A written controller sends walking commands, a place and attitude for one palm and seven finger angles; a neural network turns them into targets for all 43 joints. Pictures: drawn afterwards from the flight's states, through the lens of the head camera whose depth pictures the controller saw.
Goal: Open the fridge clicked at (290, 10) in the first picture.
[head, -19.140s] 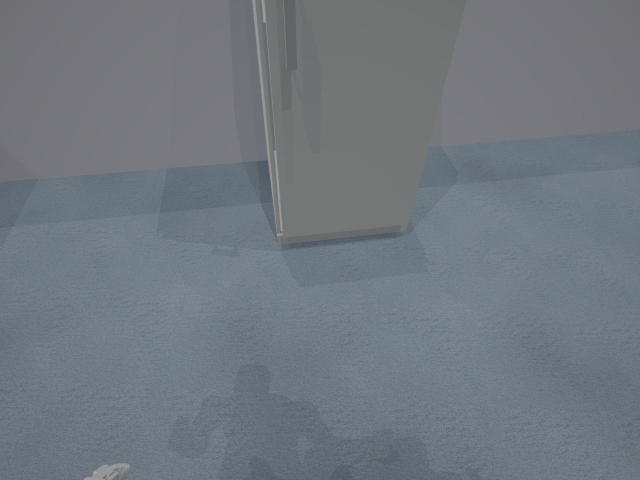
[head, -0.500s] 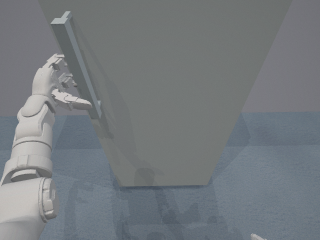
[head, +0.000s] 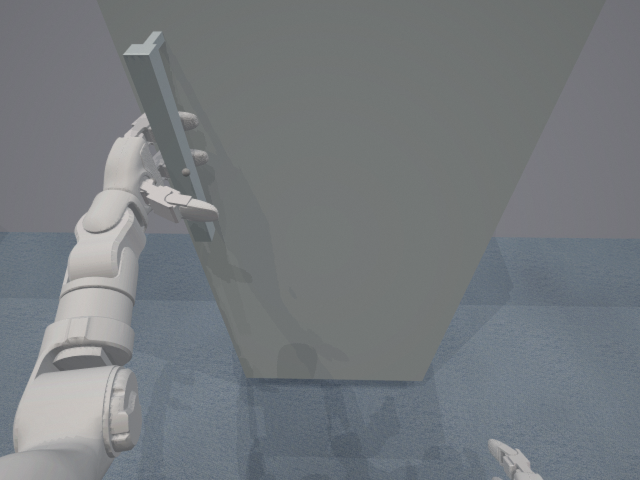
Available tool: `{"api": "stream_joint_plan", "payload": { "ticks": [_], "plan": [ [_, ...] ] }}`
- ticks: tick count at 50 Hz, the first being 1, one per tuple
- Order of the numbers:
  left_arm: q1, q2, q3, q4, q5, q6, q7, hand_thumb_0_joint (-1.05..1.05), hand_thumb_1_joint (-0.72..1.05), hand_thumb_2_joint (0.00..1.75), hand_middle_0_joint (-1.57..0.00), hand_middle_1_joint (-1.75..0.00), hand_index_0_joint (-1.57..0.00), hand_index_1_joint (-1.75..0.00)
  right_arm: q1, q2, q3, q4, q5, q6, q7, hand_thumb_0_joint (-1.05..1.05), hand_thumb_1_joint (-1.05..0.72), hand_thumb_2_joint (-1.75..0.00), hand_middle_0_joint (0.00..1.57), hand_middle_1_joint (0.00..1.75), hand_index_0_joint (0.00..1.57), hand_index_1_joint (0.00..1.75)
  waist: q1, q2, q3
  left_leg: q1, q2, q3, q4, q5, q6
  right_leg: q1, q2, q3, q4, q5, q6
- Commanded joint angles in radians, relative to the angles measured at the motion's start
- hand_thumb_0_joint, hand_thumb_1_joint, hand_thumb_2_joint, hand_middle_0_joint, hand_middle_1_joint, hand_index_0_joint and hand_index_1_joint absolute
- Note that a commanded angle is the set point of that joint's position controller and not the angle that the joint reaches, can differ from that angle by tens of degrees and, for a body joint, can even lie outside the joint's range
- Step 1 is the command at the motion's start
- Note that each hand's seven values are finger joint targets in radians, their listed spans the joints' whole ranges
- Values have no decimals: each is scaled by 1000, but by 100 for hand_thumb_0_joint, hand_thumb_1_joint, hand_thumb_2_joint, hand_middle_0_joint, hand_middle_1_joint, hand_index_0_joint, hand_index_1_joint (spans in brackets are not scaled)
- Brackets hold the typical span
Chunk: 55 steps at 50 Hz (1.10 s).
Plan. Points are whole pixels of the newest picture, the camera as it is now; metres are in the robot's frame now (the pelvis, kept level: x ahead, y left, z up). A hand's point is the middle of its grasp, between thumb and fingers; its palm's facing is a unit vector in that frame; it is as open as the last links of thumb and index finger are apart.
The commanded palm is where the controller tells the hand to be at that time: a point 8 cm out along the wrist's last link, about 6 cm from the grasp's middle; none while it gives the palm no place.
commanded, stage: slide the fingers in behind the handle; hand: left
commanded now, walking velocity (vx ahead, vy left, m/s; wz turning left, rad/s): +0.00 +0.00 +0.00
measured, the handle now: (184, 151) +0.48 +0.20 +0.17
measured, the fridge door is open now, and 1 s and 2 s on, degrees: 0 0 0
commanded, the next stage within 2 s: grip the handle and tug to test in 0.90 s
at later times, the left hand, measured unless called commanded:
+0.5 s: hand (188, 178) +0.42 +0.18 +0.17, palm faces +0.02 -1.00 +0.01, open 14.0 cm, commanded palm +0.40 +0.23 +0.18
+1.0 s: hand (188, 174) +0.42 +0.18 +0.18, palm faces +0.02 -1.00 +0.00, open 14.1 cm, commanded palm +0.40 +0.22 +0.18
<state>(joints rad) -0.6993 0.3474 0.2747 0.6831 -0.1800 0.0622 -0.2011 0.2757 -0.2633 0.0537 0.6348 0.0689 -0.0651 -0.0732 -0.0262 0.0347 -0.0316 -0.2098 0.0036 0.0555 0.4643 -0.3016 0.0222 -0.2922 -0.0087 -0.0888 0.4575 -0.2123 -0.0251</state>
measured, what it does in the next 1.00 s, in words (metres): stands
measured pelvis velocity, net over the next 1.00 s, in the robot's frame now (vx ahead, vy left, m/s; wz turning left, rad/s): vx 0.00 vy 0.01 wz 0.00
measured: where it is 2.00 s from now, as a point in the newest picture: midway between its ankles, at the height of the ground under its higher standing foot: outside the picture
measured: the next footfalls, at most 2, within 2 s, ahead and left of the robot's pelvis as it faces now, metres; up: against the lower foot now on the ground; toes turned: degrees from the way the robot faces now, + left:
none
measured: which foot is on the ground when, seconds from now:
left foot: down 0.00-1.00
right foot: down 0.00-1.00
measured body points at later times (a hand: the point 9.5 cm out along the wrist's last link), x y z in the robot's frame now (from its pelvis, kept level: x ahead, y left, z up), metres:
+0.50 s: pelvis -0.01 +0.00 +0.00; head +0.01 -0.01 +0.45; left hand +0.42 +0.23 +0.18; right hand +0.11 -0.25 -0.11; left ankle -0.04 +0.10 -0.74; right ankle +0.01 -0.10 -0.74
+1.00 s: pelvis +0.00 +0.01 +0.00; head +0.01 +0.00 +0.45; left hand +0.42 +0.23 +0.18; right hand +0.11 -0.24 -0.11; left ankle -0.04 +0.10 -0.74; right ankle +0.01 -0.10 -0.74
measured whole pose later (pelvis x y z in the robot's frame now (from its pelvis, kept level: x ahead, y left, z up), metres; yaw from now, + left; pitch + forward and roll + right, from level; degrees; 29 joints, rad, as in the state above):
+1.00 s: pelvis +0.00 +0.01 +0.00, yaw +0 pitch +2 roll +0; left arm -0.69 0.32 0.25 0.65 -0.18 0.07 -0.16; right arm 0.30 -0.26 0.04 0.66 0.06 -0.07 -0.07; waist -0.02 0.04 -0.03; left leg -0.20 0.00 0.06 0.46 -0.29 0.03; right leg -0.28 -0.01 -0.08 0.44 -0.20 -0.02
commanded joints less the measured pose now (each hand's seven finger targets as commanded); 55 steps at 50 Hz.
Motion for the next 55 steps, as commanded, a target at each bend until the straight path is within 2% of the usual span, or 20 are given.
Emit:
{"api": "stream_joint_plan", "payload": {
  "ticks": [1, 5, 6, 7, 11, 14, 16, 20, 26, 29, 31, 35, 38, 39, 41, 42, 45, 47, 50, 55],
  "plan": [
    [-466, 228, 34, -234, -2, -46, 12, 0, -50, 30, -30, -120, -30, -120, -31, -130, -46, -129, 3, -36, -13, 0, -90, -90, 20, 30, 20, 30, 3, 14, -308, 47, -4, -58, -39, 345, 15, 184, 0, 57, -11, 330, -16],
    [-466, 235, 50, -255, -20, -56, 4, 0, -50, 30, -30, -120, -30, -120, -27, -132, -52, -130, 4, -36, -19, 0, -90, -90, 20, 30, 20, 30, 2, -53, -342, 62, 0, -56, -37, 367, 19, 213, 4, 56, -9, 363, -13],
    [-502, 203, 20, -288, -25, -62, 0, 0, -50, 30, -30, -120, -30, -120, -31, -130, -50, -132, 3, -40, -18, 0, -90, -90, 20, 30, 20, 30, -5, -19, -353, 75, -2, -55, -36, 371, 17, 207, 4, 58, -8, 368, -12],
    [-474, 226, 49, -260, -25, -60, 4, 0, -50, 30, -30, -120, -30, -120, -27, -130, -52, -125, 3, -40, -19, 0, -90, -90, 20, 30, 20, 30, 2, -42, -347, 68, -1, -55, -35, 361, 17, 207, 6, 56, -11, 357, -12],
    [-442, 236, 57, -259, -18, -55, 12, 0, -50, 30, -30, -120, -30, -120, -32, -131, -50, -122, 2, -38, -15, 0, -90, -90, 20, 30, 20, 30, 10, -10, -320, 53, -3, -51, -44, 344, 16, 204, 3, 59, -17, 342, -14],
    [-454, 205, 25, -240, -15, -38, 15, 0, -50, 30, -30, -120, -30, -120, -35, -133, -50, -122, 4, -36, -14, 0, -90, -90, 20, 30, 20, 30, -3, -20, -272, 39, -2, -55, -51, 313, 17, 174, 3, 53, -26, 307, -12],
    [-456, 236, 54, -254, -15, -38, 17, 0, -50, 30, -30, -120, -30, -120, -33, -135, -52, -123, 2, -36, -16, 0, -90, -90, 20, 30, 20, 30, 4, -37, -305, 37, -4, -54, -50, 309, 19, 198, 2, 58, -23, 310, -12],
    [-499, 221, 32, -218, -17, -40, 17, 0, -50, 30, -30, -120, -30, -120, -34, -135, -48, -116, 4, -37, -22, 0, -90, -90, 20, 30, 20, 30, -12, -35, -264, 20, -4, -55, -55, 250, 20, 164, 2, 59, -36, 250, -9],
    [-568, 218, 17, -210, -7, -76, 24, 0, -50, 30, -30, -120, -30, -120, -26, -131, -47, -108, 2, -50, -25, 0, -90, -90, 20, 30, 20, 30, -18, 6, -306, 48, -4, -61, -48, 267, 17, 156, 4, 63, -31, 248, -13],
    [-568, 211, 12, -155, -9, -83, 24, 0, -50, 30, -30, -120, -30, -120, -16, -134, -45, -101, 1, -54, -24, 0, -90, -90, 20, 30, 20, 30, -20, -22, -293, 31, -3, -67, -55, 244, 15, 148, 5, 59, -34, 223, -11],
    [-560, 234, 41, -150, -9, -89, 26, 0, -50, 30, -30, -120, -30, -120, -8, -137, -49, -98, -2, -57, -22, 0, -90, -90, 20, 30, 20, 30, -13, -41, -318, 33, -3, -66, -50, 265, 17, 166, 7, 60, -27, 251, -13],
    [-518, 190, 13, -187, -5, -99, 20, 0, -50, 30, -30, -120, -30, -120, -6, -133, -51, -107, -4, -61, -10, 0, -90, -90, 20, 30, 20, 30, 3, 3, -356, 66, 0, -68, -43, 359, 8, 180, 9, 53, -8, 317, -20],
    [-458, 229, 53, -185, -9, -91, 22, 0, -50, 30, -30, -120, -30, -120, -4, -139, -56, -114, -4, -52, -7, 0, -90, -90, 20, 30, 20, 30, 17, -40, -341, 44, 3, -61, -46, 373, 10, 204, 9, 52, -10, 336, -17],
    [-480, 204, 33, -210, -14, -90, 20, 0, -50, 30, -30, -120, -30, -120, -12, -137, -54, -117, -1, -53, -6, 0, -90, -90, 20, 30, 20, 30, 5, -46, -325, 40, 4, -55, -48, 353, 13, 195, 9, 53, -14, 331, -13],
    [-473, 198, 33, -242, -10, -85, 21, 0, -50, 30, -30, -120, -30, -120, -16, -133, -56, -119, -2, -55, -3, 0, -90, -90, 20, 30, 20, 30, 13, -12, -328, 52, 4, -57, -50, 361, 11, 193, 9, 54, -13, 329, -18],
    [-489, 184, 15, -259, -10, -83, 22, 0, -50, 30, -30, -120, -30, -120, -19, -132, -55, -117, 0, -53, -4, 0, -90, -90, 20, 30, 20, 30, 2, -6, -317, 60, 5, -58, -50, 357, 9, 178, 11, 53, -17, 320, -17],
    [-474, 184, 20, -277, -11, -70, 30, 0, -50, 30, -30, -120, -30, -120, -24, -131, -55, -118, -2, -53, -4, 0, -90, -90, 20, 30, 20, 30, 8, -13, -310, 63, 4, -62, -53, 358, 9, 181, 11, 50, -20, 314, -17],
    [-486, 143, -18, -270, -9, -57, 29, 0, -50, 30, -30, -120, -30, -120, -30, -128, -54, -116, 1, -50, -5, 0, -90, -90, 20, 30, 20, 30, -4, -3, -289, 64, 5, -63, -56, 334, 7, 157, 12, 47, -25, 287, -17],
    [-494, 175, 5, -270, -7, -48, 38, 0, -50, 30, -30, -120, -30, -120, -29, -133, -55, -110, -1, -48, -11, 0, -90, -90, 20, 30, 20, 30, -4, -24, -291, 63, 3, -64, -58, 318, 12, 162, 11, 50, -30, 276, -16],
    [-504, 109, -45, -310, -6, -50, 40, 0, -27, 40, -32, -123, -32, -123, -36, -124, -55, -115, -4, -50, -7, 0, -90, -90, 20, 30, 20, 30, -3, 17, -329, 109, 5, -71, -45, 405, -1, 156, 12, 43, -17, 320, -20]
  ]
}}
